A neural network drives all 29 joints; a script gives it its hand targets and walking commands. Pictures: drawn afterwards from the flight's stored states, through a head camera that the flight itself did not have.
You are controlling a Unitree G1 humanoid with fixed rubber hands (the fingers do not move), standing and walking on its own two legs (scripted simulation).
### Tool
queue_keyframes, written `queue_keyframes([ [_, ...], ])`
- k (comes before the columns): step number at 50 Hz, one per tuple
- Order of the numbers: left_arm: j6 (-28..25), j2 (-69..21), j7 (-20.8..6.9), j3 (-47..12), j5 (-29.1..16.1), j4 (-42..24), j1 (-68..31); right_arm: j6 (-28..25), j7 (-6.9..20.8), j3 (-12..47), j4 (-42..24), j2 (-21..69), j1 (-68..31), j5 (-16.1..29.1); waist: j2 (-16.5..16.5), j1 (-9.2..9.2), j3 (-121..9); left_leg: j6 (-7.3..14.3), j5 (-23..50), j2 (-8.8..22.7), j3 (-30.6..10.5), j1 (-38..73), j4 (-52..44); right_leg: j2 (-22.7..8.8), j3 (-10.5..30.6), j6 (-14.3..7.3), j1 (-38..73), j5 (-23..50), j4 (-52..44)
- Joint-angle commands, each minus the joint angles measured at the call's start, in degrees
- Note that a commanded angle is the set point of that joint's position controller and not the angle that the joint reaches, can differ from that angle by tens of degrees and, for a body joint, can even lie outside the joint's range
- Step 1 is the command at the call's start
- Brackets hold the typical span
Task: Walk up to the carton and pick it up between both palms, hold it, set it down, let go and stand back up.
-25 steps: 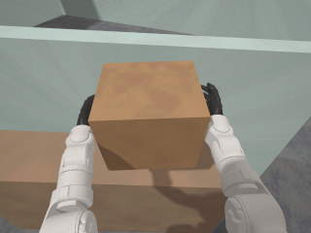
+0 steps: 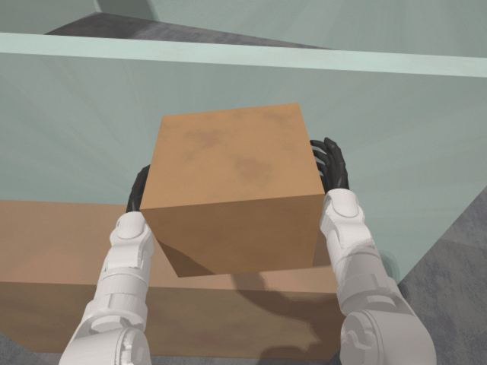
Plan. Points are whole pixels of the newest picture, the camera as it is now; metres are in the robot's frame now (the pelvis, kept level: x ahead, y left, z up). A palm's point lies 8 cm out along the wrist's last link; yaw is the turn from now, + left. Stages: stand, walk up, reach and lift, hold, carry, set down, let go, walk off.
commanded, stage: set down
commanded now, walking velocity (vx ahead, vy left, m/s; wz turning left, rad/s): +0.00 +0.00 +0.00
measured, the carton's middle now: (237, 191) +0.41 +0.01 +0.09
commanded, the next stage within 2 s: none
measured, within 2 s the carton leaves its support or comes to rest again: neither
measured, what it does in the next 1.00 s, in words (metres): stands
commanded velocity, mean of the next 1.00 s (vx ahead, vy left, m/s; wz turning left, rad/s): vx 0.00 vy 0.00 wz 0.00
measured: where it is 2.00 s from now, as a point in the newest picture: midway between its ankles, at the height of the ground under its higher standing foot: outside the picture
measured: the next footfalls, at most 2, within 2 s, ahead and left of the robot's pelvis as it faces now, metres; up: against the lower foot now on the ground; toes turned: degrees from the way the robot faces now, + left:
none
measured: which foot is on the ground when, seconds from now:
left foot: down 0.00-1.00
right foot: down 0.00-1.00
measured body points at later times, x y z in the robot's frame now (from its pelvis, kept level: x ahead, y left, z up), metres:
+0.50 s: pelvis +0.01 +0.00 +0.00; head +0.03 +0.01 +0.45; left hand +0.41 +0.17 +0.04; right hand +0.41 -0.16 +0.09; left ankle +0.02 +0.15 -0.75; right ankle -0.01 -0.14 -0.75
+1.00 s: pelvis +0.02 +0.00 +0.00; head +0.06 +0.02 +0.45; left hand +0.41 +0.17 +0.02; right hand +0.41 -0.16 +0.07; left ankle +0.02 +0.15 -0.75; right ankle -0.01 -0.14 -0.75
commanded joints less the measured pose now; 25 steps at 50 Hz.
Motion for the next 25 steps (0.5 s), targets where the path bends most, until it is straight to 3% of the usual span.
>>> queue_keyframes([
  [1,-7.2,-31.1,-8.1,-19.2,-2.0,-6.9,-53.0,-6.0,8.6,18.6,-2.7,37.1,-33.5,-7.0,0.1,0.09,-27.7,0.1,10.3,-2.8,13.5,8.1,-2.4,2.2,-2.9,2.8,17.2,18.9,2.3],
  [6,-9.3,-31.5,-7.9,-19.3,-1.9,-6.6,-53.9,-7.4,8.7,17.9,-2.6,38.1,-32.4,-8.8,0.7,-0.24,-29.4,-0.2,11.4,-2.6,13.7,6.6,-2.4,2.0,-2.9,3.0,18.7,21.8,3.3],
  [13,-10.9,-29.5,-8.5,-16.2,-0.2,-2.9,-51.7,-8.0,8.6,16.8,-2.5,38.9,-30.2,-11.0,-1.2,0.15,-27.5,0.4,10.6,-3.0,13.9,1.9,-3.1,1.2,-2.3,3.8,22.9,27.0,4.6],
  [18,-12.7,-29.1,-8.6,-15.9,0.2,-2.5,-53.1,-8.9,8.7,15.4,-1.1,40.2,-29.2,-12.4,0.1,-0.02,-29.9,0.1,11.7,-2.8,14.1,0.9,-2.7,0.8,-2.2,3.7,23.5,29.0,5.3],
  [23,-14.3,-27.8,-8.5,-14.5,0.9,-0.2,-52.5,-9.8,8.7,14.2,-0.2,40.1,-28.3,-14.0,-0.7,0.0,-28.7,0.1,11.8,-2.8,14.1,-0.3,-2.7,0.6,-2.2,3.8,23.0,30.3,5.3],
  [25,-14.5,-27.1,-9.0,-13.8,1.5,1.0,-52.7,-9.8,8.6,12.4,0.7,39.8,-27.3,-15.4,-0.6,-0.87,-27.2,0.2,10.0,-2.6,14.0,-1.1,-3.2,0.6,-2.5,3.7,22.8,28.5,5.1],
])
